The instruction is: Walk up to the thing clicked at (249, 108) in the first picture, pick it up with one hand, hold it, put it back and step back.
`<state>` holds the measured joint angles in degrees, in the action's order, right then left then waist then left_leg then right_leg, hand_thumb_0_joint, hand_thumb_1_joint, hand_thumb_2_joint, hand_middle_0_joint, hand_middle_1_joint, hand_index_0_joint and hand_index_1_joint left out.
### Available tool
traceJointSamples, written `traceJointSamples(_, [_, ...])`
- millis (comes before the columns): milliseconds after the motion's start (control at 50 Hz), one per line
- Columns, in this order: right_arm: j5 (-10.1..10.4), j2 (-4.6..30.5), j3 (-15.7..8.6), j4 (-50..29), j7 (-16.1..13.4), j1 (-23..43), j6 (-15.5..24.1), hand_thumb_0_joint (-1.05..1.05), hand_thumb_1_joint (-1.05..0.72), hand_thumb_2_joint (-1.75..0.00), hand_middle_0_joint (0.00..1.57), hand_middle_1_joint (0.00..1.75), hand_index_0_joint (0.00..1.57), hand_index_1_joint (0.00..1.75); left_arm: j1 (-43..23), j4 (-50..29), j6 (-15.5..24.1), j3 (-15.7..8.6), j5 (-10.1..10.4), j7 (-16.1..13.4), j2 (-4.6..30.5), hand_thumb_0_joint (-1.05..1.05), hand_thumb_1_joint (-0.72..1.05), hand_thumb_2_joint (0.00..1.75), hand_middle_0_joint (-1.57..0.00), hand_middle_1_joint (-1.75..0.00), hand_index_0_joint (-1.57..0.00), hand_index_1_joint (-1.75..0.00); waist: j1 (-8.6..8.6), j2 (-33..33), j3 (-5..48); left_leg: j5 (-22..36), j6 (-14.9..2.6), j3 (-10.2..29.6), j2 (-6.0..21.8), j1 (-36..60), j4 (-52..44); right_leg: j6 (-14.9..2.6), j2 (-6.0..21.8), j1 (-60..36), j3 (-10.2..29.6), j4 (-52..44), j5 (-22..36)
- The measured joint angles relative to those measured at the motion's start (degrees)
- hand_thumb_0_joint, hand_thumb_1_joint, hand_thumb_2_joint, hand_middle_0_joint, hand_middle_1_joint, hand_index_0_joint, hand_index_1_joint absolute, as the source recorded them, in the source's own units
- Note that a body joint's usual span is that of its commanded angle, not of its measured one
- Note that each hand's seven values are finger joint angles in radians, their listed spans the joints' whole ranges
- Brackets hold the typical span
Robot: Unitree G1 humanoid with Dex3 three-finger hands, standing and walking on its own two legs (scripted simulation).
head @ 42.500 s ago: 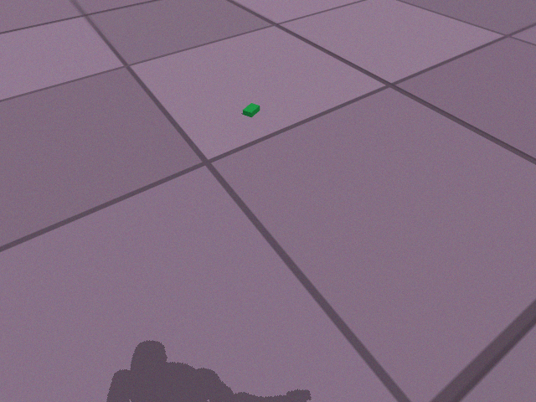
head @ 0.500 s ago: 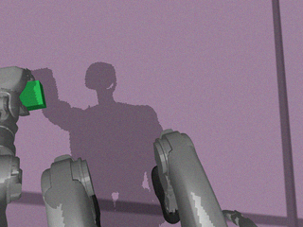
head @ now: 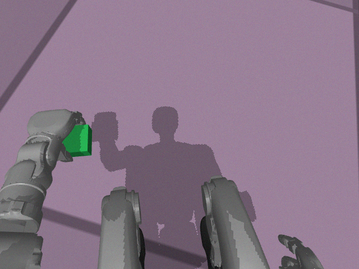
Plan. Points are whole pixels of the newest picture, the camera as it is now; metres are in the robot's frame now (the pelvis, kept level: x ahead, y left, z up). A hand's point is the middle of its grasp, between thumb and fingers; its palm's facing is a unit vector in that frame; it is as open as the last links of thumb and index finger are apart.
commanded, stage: lift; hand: left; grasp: from above
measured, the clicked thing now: (68, 141) +0.44 +0.25 -0.13
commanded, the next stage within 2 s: hold in 1.04 s
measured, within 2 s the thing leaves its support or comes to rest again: neither
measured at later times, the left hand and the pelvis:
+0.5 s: hand (13, 142) +0.36 +0.23 +0.11, palm faces -0.47 -0.09 -0.88, open 9.6 cm; pelvis +0.02 +0.00 +0.18, yaw +2 degrees
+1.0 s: hand out of the picture +0.38 +0.23 +0.20, palm faces -0.47 -0.09 -0.88, open 9.6 cm; pelvis +0.07 -0.01 +0.28, yaw +2 degrees
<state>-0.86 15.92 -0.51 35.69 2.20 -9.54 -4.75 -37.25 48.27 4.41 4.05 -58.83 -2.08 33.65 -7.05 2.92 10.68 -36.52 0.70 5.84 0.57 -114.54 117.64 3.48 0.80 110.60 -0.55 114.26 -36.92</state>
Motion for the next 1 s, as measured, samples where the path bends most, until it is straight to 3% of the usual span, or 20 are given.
traceJointSamples(380, [2.5, -2.2, -0.1, 2.6, -4.5, -0.6, 1.3, 0.00, -0.89, -0.90, 0.20, 0.30, 0.20, 0.30, 14.6, -9.0, -3.8, 3.5, 3.3, 1.2, -5.3, 0.00, 0.06, 0.40, -0.78, -0.35, -0.81, -0.34, 1.85, 0.1, -0.6, 4.6, 0.08, -2.8, 1.5, 33.4, -27.6, -0.92, 0.0, -31.6, 0.7, -26.6, 5.3])
traceJointSamples(700, [3.0, -1.9, -1.4, 6.4, -5.8, -3.4, 4.9, 0.01, -0.90, -0.90, 0.20, 0.30, 0.20, 0.30, 18.0, -3.6, -3.4, 5.7, 1.2, -4.0, -9.6, 0.00, 0.08, 0.39, -0.75, -0.37, -0.78, -0.36, 2.80, -0.5, -3.0, 9.2, 0.35, -4.3, 2.0, 57.3, -48.6, -1.38, 0.0, -54.8, 1.0, -47.1, 10.1])
traceJointSamples(1000, [2.9, -2.2, -1.9, 6.8, -5.3, -4.7, 4.7, 0.01, -0.90, -0.90, 0.20, 0.30, 0.20, 0.30, 18.5, -1.2, -4.3, 6.5, 1.8, -4.1, -11.4, 0.00, 0.09, 0.38, -0.75, -0.37, -0.78, -0.36, 3.49, -1.1, -5.4, 13.2, 0.32, -5.8, 1.8, 73.4, -64.4, -1.45, 0.3, -70.2, 1.7, -62.2, 14.0])
